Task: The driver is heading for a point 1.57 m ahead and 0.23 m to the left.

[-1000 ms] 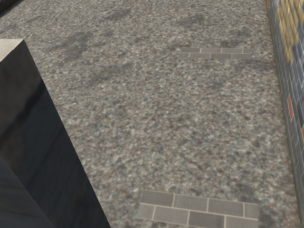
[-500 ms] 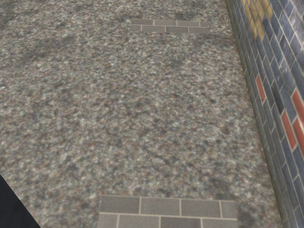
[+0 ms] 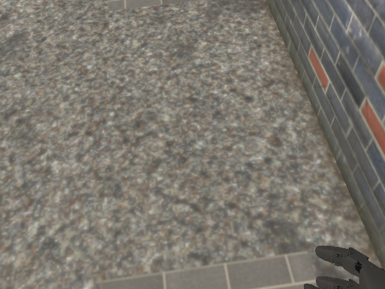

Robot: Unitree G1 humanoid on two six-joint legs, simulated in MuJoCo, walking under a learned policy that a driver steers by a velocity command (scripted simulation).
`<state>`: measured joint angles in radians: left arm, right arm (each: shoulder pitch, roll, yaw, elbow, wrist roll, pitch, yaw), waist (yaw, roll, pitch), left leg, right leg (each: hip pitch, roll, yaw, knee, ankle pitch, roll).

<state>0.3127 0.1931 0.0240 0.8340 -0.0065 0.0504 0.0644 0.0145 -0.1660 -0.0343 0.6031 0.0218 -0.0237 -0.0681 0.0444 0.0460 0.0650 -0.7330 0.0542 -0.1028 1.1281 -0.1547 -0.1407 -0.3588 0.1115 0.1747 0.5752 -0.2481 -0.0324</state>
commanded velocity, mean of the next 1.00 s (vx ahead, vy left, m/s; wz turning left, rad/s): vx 0.10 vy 0.00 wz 0.08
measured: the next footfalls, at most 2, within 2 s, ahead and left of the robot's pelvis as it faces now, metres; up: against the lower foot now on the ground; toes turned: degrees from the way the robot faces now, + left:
left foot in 0.10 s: +0.16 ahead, +0.16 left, +0.00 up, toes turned -5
right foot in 0.58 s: +0.17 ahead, -0.06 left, +0.00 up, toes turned -1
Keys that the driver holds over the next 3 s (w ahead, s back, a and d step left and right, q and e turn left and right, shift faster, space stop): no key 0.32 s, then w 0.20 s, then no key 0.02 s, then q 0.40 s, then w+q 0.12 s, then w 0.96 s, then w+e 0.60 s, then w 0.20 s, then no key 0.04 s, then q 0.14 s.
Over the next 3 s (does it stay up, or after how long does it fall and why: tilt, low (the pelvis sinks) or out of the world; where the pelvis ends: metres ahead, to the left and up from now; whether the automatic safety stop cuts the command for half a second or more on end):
stays up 1.23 0.20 0.00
